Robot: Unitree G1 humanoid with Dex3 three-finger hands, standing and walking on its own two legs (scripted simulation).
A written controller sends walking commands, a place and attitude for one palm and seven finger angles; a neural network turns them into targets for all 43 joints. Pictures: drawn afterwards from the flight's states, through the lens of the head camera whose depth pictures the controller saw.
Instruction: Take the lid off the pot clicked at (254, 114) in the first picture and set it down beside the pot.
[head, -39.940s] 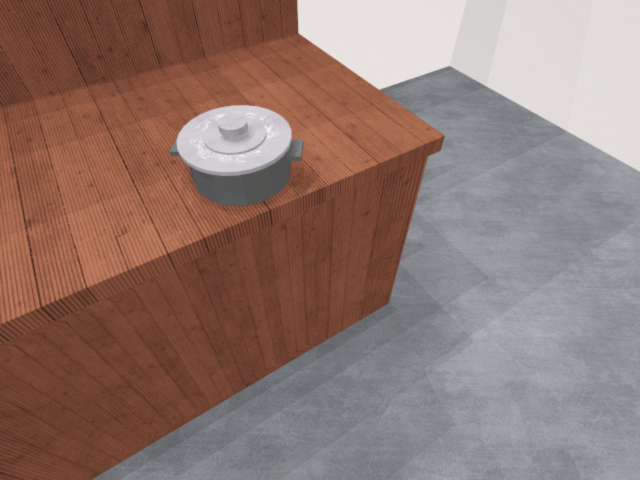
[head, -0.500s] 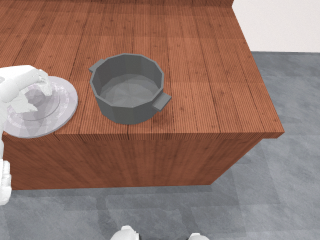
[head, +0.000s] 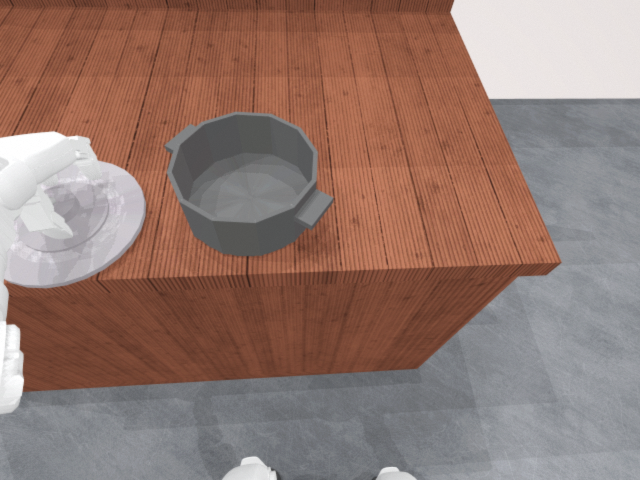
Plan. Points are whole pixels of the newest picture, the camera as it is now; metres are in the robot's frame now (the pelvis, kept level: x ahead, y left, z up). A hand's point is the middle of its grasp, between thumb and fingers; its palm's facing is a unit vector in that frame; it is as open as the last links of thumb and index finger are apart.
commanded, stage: open the fingers wide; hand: left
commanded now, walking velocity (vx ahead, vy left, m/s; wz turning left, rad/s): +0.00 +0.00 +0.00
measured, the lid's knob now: (56, 206) +0.46 +0.33 +0.04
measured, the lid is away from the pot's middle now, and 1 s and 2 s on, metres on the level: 0.25 0.25 0.25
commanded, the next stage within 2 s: raise the empty hand in 0.18 s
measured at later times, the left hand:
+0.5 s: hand (39, 193) +0.44 +0.32 +0.09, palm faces -0.43 -0.09 -0.90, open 11.0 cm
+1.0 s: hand (1, 160) +0.44 +0.32 +0.14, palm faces -0.37 -0.11 -0.92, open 11.0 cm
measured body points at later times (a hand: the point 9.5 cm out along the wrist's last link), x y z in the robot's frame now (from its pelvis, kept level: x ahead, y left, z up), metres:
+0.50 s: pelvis +0.00 -0.01 +0.00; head +0.09 +0.00 +0.44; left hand +0.46 +0.32 +0.14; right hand +0.04 -0.29 -0.12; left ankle +0.03 +0.09 -0.71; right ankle -0.01 -0.19 -0.71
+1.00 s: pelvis +0.01 -0.01 +0.01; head +0.08 -0.01 +0.45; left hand +0.46 +0.33 +0.19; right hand +0.06 -0.29 -0.12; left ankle +0.03 +0.09 -0.71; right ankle -0.01 -0.19 -0.71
